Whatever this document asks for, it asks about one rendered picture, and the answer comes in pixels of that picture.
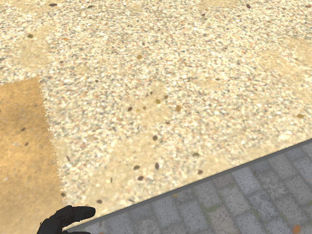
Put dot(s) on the left robot hand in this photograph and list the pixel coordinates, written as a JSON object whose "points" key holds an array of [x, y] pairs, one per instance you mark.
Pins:
{"points": [[63, 218]]}

